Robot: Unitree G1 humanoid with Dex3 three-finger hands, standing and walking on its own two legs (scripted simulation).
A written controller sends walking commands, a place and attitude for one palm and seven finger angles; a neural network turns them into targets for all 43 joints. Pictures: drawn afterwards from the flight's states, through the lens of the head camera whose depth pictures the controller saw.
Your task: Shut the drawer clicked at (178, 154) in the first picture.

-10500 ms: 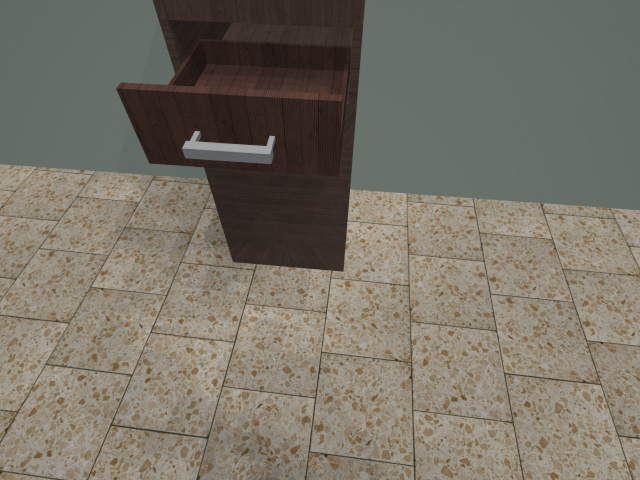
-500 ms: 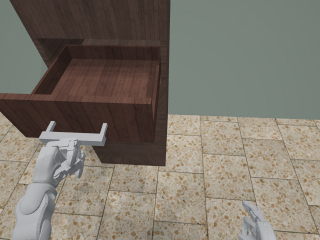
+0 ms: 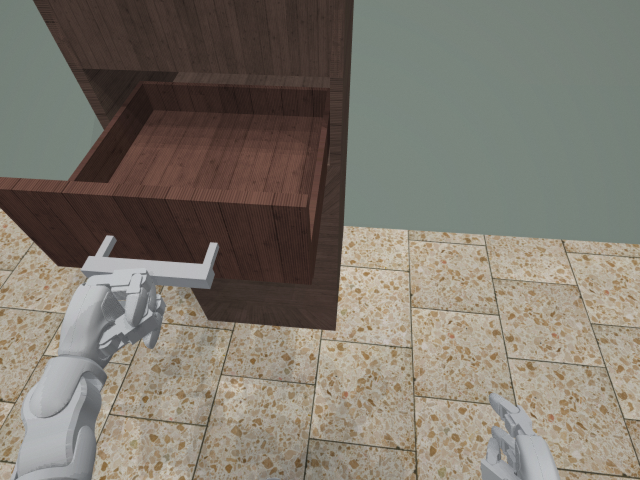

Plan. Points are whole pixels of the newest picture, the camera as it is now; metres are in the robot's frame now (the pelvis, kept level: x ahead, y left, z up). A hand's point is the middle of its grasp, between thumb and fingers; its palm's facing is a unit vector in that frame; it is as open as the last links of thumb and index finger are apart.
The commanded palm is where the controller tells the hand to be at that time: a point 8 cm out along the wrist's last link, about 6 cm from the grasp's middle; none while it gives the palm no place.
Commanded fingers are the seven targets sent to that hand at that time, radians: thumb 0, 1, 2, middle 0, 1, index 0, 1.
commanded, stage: push the drawer shut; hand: left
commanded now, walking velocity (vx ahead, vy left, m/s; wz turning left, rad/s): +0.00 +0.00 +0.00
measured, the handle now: (154, 259) +0.36 +0.24 +0.07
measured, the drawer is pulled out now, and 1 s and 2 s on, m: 0.27 0.17 0.06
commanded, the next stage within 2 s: none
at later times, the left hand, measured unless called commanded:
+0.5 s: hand (158, 289) +0.32 +0.22 +0.07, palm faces -0.02 -1.00 -0.04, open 2.9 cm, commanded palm +0.33 +0.26 +0.07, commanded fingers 0.00 0.90 0.90 -1.40 -1.60 -1.40 -1.60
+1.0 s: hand (178, 249) +0.38 +0.21 +0.07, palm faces -0.03 -1.00 -0.05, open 3.1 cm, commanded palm +0.38 +0.25 +0.07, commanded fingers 0.00 0.90 0.90 -1.40 -1.60 -1.40 -1.60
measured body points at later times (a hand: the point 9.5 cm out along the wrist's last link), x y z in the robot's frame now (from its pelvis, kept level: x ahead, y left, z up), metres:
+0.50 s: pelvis -0.03 +0.00 +0.00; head +0.02 +0.00 +0.44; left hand +0.32 +0.28 +0.07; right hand +0.11 -0.24 -0.11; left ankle +0.00 +0.11 -0.71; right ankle +0.01 -0.09 -0.71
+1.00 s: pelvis -0.03 +0.01 -0.01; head +0.04 +0.00 +0.44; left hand +0.38 +0.27 +0.07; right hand +0.06 -0.26 -0.12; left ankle +0.00 +0.11 -0.71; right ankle +0.01 -0.09 -0.71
